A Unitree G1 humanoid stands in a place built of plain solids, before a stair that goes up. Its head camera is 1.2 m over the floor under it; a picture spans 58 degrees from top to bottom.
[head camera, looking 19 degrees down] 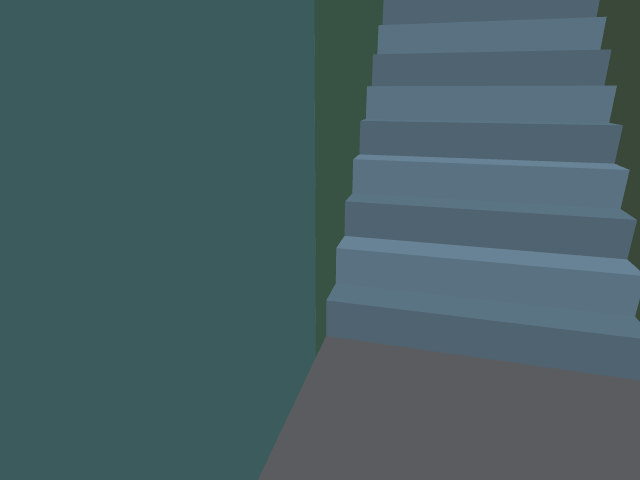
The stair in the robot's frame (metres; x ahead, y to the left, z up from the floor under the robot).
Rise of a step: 0.20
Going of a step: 0.21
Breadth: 1.43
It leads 15 degrees to the right of straight ahead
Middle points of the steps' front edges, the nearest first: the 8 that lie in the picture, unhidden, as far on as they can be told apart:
1.77 -0.72 0.21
1.98 -0.78 0.41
2.18 -0.83 0.62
2.39 -0.89 0.82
2.59 -0.94 1.03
2.80 -1.00 1.23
3.00 -1.05 1.44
3.21 -1.11 1.64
